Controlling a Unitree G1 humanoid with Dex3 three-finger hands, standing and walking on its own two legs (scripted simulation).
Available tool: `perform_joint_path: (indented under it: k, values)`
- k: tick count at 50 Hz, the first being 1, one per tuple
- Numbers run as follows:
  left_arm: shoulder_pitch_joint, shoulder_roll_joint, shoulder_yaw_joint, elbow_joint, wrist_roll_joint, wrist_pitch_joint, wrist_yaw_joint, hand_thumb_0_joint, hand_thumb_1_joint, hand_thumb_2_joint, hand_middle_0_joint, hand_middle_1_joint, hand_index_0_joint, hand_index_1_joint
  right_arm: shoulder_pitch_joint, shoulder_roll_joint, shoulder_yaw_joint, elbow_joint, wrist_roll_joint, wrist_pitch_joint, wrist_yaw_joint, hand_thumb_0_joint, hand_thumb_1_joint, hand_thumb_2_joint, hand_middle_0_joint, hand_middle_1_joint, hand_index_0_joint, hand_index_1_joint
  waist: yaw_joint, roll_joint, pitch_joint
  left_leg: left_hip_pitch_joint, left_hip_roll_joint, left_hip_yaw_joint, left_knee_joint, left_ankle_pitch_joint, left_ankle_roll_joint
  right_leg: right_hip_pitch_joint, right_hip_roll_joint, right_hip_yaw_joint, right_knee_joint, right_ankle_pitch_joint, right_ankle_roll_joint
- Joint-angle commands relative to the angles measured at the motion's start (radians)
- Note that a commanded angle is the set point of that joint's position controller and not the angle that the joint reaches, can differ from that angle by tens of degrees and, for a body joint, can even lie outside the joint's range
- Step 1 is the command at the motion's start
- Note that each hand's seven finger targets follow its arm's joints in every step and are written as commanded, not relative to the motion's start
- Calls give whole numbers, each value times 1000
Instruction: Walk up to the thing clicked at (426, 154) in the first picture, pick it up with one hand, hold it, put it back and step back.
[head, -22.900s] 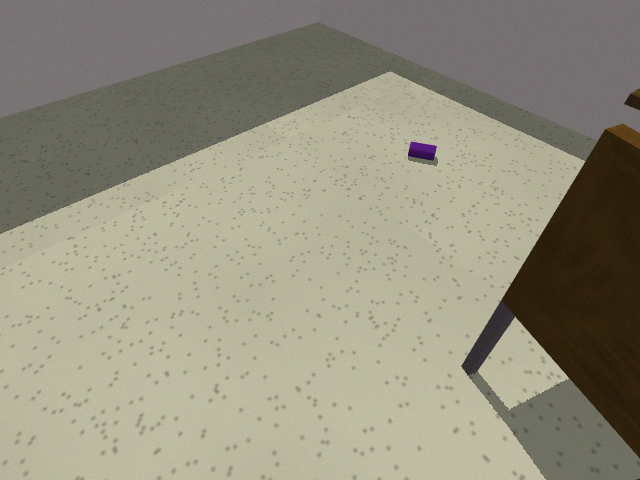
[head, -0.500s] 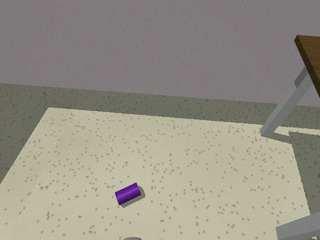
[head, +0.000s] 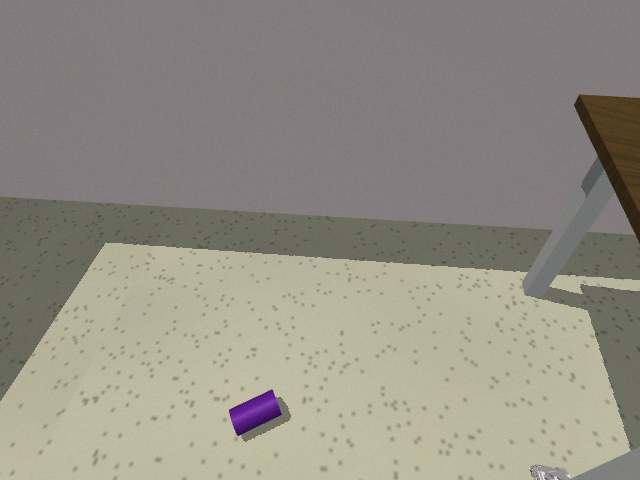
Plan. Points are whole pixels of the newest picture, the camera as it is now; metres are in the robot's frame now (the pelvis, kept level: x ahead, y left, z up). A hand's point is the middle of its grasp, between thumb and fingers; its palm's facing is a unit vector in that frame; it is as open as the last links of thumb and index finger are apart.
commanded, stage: walk up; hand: left
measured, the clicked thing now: (255, 412) +0.45 +0.25 -0.73
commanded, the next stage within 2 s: stand in 1.06 s
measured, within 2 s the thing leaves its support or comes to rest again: neither
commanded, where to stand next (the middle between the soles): +0.05 +0.02 m, yaw -2 degrees
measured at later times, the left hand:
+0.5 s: hand out of the picture +0.08 +0.27 -0.14, palm faces -0.04 -0.93 -0.36, open 7.4 cm
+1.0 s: hand out of the picture +0.07 +0.28 -0.14, palm faces -0.04 -0.92 -0.39, open 7.4 cm
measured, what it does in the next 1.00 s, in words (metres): stands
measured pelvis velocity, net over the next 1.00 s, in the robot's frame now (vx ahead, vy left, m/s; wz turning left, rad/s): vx -0.01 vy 0.01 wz -0.02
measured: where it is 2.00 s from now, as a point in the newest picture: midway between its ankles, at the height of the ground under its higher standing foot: outside the picture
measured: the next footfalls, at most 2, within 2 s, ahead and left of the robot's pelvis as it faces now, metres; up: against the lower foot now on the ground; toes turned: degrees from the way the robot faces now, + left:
none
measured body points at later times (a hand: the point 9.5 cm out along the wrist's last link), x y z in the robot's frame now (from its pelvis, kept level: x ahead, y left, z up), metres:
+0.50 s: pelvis -0.01 +0.02 +0.01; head +0.00 +0.02 +0.46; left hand +0.08 +0.32 -0.12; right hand +0.06 -0.29 -0.12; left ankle +0.01 +0.14 -0.74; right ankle -0.01 -0.14 -0.74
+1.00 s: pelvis -0.01 +0.01 +0.01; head +0.01 +0.00 +0.46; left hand +0.07 +0.32 -0.11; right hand +0.08 -0.29 -0.13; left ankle +0.01 +0.14 -0.74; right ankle -0.01 -0.14 -0.74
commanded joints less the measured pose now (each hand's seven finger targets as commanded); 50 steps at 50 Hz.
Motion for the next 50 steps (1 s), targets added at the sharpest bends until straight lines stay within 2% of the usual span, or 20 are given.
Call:
perform_joint_path:
  k: [1,3,6,11,16,26,29,33,38,50]
  values:
    - [-70,242,51,-51,-2,-42,19,0,900,900,-200,-300,-200,-300,-30,-185,-50,-41,4,-18,5,0,-900,-900,200,300,200,300,-12,-155,-60,93,63,-54,-68,227,67,-77,-96,88,-170,258,-59]
    - [-63,247,50,-45,-2,-47,22,0,900,900,-200,-300,-200,-300,-33,-188,-46,-37,4,-17,6,0,-900,-900,200,300,200,300,-10,-148,-88,97,59,-37,-66,260,62,-25,-108,96,-160,365,-59]
    - [-89,248,46,-44,-2,-45,24,0,900,900,-200,-300,-200,-300,-33,-196,-48,-21,2,-12,7,0,-900,-900,200,300,200,300,-16,-122,-99,108,59,-35,-107,213,52,-20,-118,108,-179,299,-64]
    - [-87,242,38,-24,-1,-42,23,0,900,900,-200,-300,-200,-300,-48,-201,-49,0,1,-11,8,0,-900,-900,200,300,200,300,-6,-61,-84,100,69,-54,-150,171,54,-30,-98,89,-206,182,-59]
    - [-74,236,34,-7,-1,-37,21,0,900,900,-200,-300,-200,-300,-51,-205,-50,13,0,-15,7,0,-900,-900,200,300,200,300,2,-17,-96,75,87,-74,-196,151,63,11,-81,65,-186,194,-52]
    - [-65,228,26,14,0,-34,23,0,900,900,-200,-300,-200,-300,-48,-205,-60,18,1,-16,4,0,-900,-900,200,300,200,300,-2,12,-98,72,97,-76,-214,152,70,20,-69,49,-174,216,-44]
    - [-77,230,25,16,2,-33,24,0,900,900,-200,-300,-200,-300,-45,-207,-64,19,-2,-13,4,0,-900,-900,200,300,200,300,-12,7,-83,56,94,-74,-216,117,69,6,-68,47,-173,205,-45]
    - [-69,228,24,19,4,-34,24,0,900,900,-200,-300,-200,-300,-47,-206,-65,16,0,-12,4,0,-900,-900,200,300,200,300,-12,-5,-80,49,90,-73,-215,86,71,2,-65,49,-176,192,-43]
    - [-70,236,23,19,4,-40,25,0,900,900,-200,-300,-200,-300,-42,-198,-63,18,4,-11,6,0,-900,-900,200,300,200,300,-16,-37,-88,89,74,-59,-186,127,60,-34,-79,76,-193,213,-48]
    - [-82,238,27,8,6,-39,27,0,900,900,-200,-300,-200,-300,-28,-208,-64,28,5,-9,7,0,-900,-900,200,300,200,300,-22,-52,-108,92,76,-57,-180,159,60,-8,-81,72,-178,249,-52]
